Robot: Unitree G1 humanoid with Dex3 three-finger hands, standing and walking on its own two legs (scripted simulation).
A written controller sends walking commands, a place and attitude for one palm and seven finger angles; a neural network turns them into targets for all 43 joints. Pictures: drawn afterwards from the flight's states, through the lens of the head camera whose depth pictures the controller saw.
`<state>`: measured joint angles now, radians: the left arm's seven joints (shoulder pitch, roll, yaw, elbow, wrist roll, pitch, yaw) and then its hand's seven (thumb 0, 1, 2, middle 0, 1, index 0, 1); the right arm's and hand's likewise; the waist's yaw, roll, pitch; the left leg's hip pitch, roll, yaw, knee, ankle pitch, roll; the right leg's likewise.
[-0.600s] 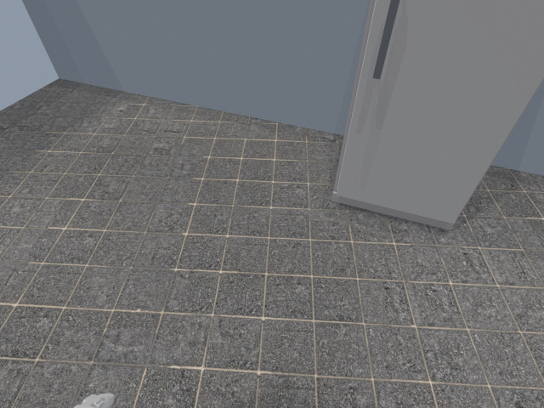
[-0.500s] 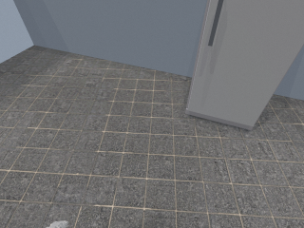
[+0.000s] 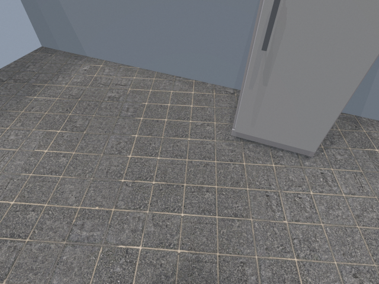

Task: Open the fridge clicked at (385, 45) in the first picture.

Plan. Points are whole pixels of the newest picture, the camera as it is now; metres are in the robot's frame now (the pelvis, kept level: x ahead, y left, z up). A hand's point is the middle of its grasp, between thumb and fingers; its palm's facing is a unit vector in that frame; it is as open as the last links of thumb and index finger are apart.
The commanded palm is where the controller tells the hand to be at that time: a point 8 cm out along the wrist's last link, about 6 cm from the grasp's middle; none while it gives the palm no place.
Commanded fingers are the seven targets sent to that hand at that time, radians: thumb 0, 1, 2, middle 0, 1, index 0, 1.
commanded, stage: stand and wait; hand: left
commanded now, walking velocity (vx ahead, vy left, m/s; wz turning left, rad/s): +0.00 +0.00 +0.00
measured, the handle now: (274, 11) +1.19 -0.32 +0.13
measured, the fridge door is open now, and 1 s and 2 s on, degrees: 0 0 0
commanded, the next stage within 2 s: look at it before walking up in 0.22 s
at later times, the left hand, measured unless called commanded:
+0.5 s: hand out of the picture +0.08 +0.25 -0.15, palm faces -0.04 -0.94 -0.33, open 7.4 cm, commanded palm none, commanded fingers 0.00 0.90 0.90 -0.20 -0.30 -0.20 -0.30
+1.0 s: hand out of the picture +0.10 +0.24 -0.15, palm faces -0.04 -0.94 -0.34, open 7.4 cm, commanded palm none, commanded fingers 0.00 0.90 0.90 -0.20 -0.30 -0.20 -0.30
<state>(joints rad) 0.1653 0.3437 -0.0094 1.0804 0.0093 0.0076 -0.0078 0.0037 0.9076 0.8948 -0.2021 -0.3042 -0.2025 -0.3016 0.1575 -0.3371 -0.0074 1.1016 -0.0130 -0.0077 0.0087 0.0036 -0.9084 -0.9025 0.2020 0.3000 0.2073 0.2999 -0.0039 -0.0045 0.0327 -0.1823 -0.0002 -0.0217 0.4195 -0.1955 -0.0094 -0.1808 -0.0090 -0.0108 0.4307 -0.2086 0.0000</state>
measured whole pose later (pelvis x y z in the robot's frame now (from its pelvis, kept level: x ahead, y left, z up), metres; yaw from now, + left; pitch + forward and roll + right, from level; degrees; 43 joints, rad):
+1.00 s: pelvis +0.02 +0.00 +0.00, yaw -1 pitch -2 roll +0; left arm 0.13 0.34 -0.01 1.08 0.01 0.00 -0.01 0.00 0.91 0.89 -0.20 -0.30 -0.20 -0.30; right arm 0.10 -0.34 0.00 1.11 -0.01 -0.01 0.00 0.00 -0.91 -0.90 0.20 0.30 0.21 0.30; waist 0.00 0.00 0.03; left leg -0.13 0.01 -0.02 0.36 -0.20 -0.02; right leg -0.13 0.00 -0.01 0.38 -0.21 -0.01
